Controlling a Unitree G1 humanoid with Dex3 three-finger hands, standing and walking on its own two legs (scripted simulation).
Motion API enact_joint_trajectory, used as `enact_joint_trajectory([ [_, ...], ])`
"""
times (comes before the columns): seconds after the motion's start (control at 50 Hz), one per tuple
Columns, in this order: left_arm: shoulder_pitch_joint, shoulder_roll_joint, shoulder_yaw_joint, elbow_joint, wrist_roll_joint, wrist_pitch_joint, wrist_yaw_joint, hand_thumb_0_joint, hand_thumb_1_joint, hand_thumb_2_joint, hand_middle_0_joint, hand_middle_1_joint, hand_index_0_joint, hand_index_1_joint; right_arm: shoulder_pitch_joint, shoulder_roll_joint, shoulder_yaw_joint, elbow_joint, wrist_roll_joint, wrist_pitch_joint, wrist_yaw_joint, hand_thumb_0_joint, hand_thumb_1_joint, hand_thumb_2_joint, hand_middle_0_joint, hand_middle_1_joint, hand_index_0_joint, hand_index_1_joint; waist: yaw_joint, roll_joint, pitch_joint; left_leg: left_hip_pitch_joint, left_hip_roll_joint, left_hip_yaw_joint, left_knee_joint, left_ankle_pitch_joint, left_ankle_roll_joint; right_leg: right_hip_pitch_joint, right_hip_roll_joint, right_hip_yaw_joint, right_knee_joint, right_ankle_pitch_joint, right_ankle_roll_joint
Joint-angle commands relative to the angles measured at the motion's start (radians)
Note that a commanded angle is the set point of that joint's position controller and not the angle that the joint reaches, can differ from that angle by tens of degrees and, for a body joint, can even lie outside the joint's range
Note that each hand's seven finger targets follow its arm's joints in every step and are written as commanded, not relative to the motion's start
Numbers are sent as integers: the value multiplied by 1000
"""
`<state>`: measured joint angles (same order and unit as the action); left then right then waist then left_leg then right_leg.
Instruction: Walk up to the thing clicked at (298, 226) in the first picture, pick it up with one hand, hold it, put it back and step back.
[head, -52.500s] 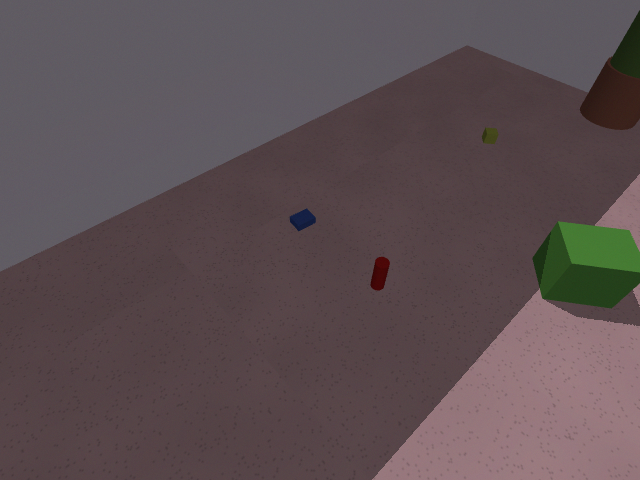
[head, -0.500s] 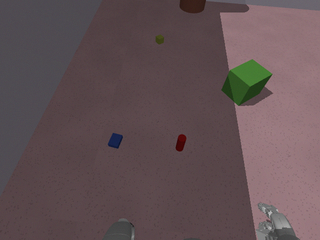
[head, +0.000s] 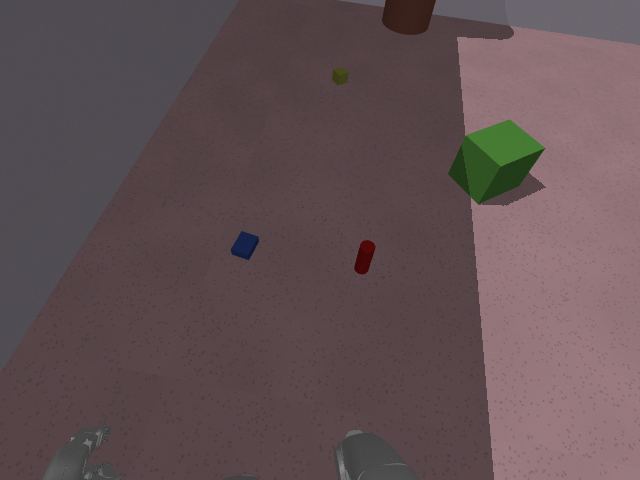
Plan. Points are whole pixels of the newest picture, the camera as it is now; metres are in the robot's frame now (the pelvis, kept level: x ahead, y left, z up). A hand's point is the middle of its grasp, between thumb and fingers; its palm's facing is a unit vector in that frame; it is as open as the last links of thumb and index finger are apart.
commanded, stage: step back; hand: left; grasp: from above
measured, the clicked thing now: (245, 245) +0.94 +0.20 -0.75
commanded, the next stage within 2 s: stand in 1.38 s
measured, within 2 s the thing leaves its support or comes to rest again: neither
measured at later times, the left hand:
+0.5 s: hand out of the picture -0.08 +0.25 -0.13, palm faces +0.01 -0.89 -0.45, open 7.4 cm
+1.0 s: hand out of the picture -0.09 +0.22 -0.13, palm faces +0.06 -0.92 -0.40, open 7.4 cm
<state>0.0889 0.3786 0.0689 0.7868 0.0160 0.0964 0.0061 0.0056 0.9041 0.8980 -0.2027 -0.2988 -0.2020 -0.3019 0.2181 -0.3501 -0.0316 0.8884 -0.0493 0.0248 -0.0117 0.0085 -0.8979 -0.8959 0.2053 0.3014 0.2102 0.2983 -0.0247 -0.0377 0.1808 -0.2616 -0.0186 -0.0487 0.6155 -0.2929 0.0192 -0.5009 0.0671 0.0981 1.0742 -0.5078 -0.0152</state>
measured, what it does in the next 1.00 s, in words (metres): walks backwards: right foot, then left foot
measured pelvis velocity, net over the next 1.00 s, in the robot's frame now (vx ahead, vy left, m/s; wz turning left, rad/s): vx -0.13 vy -0.05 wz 0.02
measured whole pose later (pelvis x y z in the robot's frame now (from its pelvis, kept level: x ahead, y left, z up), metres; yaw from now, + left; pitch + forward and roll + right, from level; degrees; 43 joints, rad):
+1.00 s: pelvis -0.13 -0.05 +0.00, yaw +1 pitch -3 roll +0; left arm 0.25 0.34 0.06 0.96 0.03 -0.05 -0.01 0.01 0.90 0.90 -0.21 -0.30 -0.21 -0.30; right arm 0.23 -0.41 -0.07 0.97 -0.03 0.00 0.01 0.01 -0.90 -0.90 0.20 0.30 0.21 0.30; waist 0.04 0.05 0.08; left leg -0.41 -0.02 -0.10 0.93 -0.44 0.00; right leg -0.23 0.00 -0.05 0.56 -0.29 -0.03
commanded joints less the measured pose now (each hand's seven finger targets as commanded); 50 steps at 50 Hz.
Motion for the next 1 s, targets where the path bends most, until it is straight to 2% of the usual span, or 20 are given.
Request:
enact_joint_trajectory([
  [0.0,103,207,76,-43,-6,-30,11,0,900,900,-200,-300,-200,-300,-132,-271,-75,-121,6,-30,-28,0,-900,-900,200,300,200,300,82,132,-171,-16,238,-149,-206,395,184,19,43,74,228,35,5],
  [0.1,69,168,52,-43,1,-60,9,0,900,900,-200,-300,-200,-300,-50,-273,-81,-116,6,-6,-17,0,-900,-900,200,300,200,300,5,237,-205,156,245,-137,-139,378,219,69,-32,-25,-207,-23,51],
  [0.18,206,169,54,65,9,-92,13,0,900,900,-200,-300,-200,-300,-108,-296,-81,-115,21,23,-7,0,-900,-900,200,300,200,300,56,241,-301,80,209,-87,4,253,144,329,-35,-110,-720,237,9],
  [0.22,203,307,90,64,38,-102,12,0,900,900,-200,-300,-200,-300,-87,-191,-51,-140,32,22,-6,0,-900,-900,200,300,200,300,49,-133,-232,-316,2,-30,219,-195,27,403,-264,333,-732,140,-75],
  [0.24,107,410,109,18,39,-96,13,0,900,900,-200,-300,-200,-300,-145,-227,-70,-153,27,24,-21,0,-900,-900,200,300,200,300,94,-202,-178,-244,-33,-97,393,-312,-23,103,-474,516,-811,5,-251],
  [0.26,24,401,103,-4,33,-97,18,0,900,900,-200,-300,-200,-300,-138,-276,-94,-125,29,24,-24,0,-900,-900,200,300,200,300,67,-194,-90,-148,13,-149,488,-277,-25,-103,-499,552,-858,-91,-270],
  [0.32,-34,256,72,5,31,-112,21,0,900,900,-200,-300,-200,-300,-67,-239,-72,-64,45,12,-6,0,-900,-900,200,300,200,300,2,-51,-102,-225,-72,-117,518,-127,-21,132,-279,152,-690,211,-155],
  [0.44,135,258,87,51,41,-128,11,0,900,900,-200,-300,-200,-300,-98,-210,-57,-60,19,-30,13,0,-900,-900,200,300,200,300,115,-172,-181,-273,4,-30,102,-246,-49,447,-290,197,-693,-84,-172],
  [0.5,78,277,73,41,26,-108,-2,0,900,900,-200,-300,-200,-300,6,-209,-76,-3,11,-51,16,0,-900,-900,200,300,200,300,40,-149,-180,68,-3,40,-286,-106,-12,253,-291,125,-600,46,-135],
  [0.52,116,213,51,40,25,-103,-3,0,900,900,-200,-300,-200,-300,26,-225,-91,17,4,-60,11,0,-900,-900,200,300,200,300,38,-51,-198,210,3,-29,-315,-36,1,157,-229,47,-474,131,-91],
  [0.54,140,155,35,41,14,-103,-3,0,900,900,-200,-300,-200,-300,65,-271,-105,24,-8,-66,6,0,-900,-900,200,300,200,300,29,144,-220,311,158,-295,-367,-171,49,-14,-137,-42,-274,56,-36],
  [0.56,81,160,35,34,3,-107,-1,0,900,900,-200,-300,-200,-300,28,-375,-113,2,-6,-66,6,0,-900,-900,200,300,200,300,8,229,-147,209,341,-571,-426,-469,162,-166,-61,-139,-212,-44,6],
  [0.58,-5,261,62,39,18,-114,0,0,900,900,-200,-300,-200,-300,6,-417,-126,6,11,-63,13,0,-900,-900,200,300,200,300,-19,188,-55,-28,405,-629,-470,-615,251,-62,-129,-32,-143,-59,-1],
  [0.64,90,221,54,77,5,-127,-23,0,900,900,-200,-300,-200,-300,-82,-277,-85,-12,0,-70,16,0,-900,-900,200,300,200,300,44,180,-43,29,225,-280,-367,-320,159,4,-117,-71,-256,56,-9],
  [0.7,77,207,59,90,8,-135,-30,0,900,900,-200,-300,-200,-300,-22,-299,-100,7,5,-68,21,0,-900,-900,200,300,200,300,11,210,-72,-28,215,-242,-344,-275,147,143,-91,-114,-353,81,0],
  [0.76,211,188,61,139,14,-148,-15,0,900,900,-200,-300,-200,-300,-93,-258,-83,-16,15,-41,23,0,-900,-900,200,300,200,300,94,186,-138,-127,152,-122,-145,-242,97,401,-48,-155,-600,214,-11],
  [0.78,257,214,71,164,21,-153,-4,0,900,900,-200,-300,-200,-300,-62,-198,-66,-16,21,-35,20,0,-900,-900,200,300,200,300,105,73,-162,-203,101,-78,4,-240,69,505,-65,-82,-640,190,-6],
  [0.8,293,279,89,163,36,-162,7,0,900,900,-200,-300,-200,-300,-45,-131,-44,-38,25,-37,17,0,-900,-900,200,300,200,300,119,-125,-173,-360,-20,-17,257,-253,28,579,-248,241,-774,5,-59],
  [0.84,158,360,102,101,30,-164,7,0,900,900,-200,-300,-200,-300,-22,-235,-75,-23,18,-35,0,0,-900,-900,200,300,200,300,85,-53,-79,-345,12,-106,400,-298,0,312,-498,546,-886,-252,-228],
  [0.98,102,260,59,104,8,-185,14,0,900,900,-200,-300,-200,-300,23,-195,-69,33,20,-32,17,0,-900,-900,200,300,200,300,45,-69,-123,-156,46,-59,245,-104,-24,259,-326,91,-710,446,-150],
])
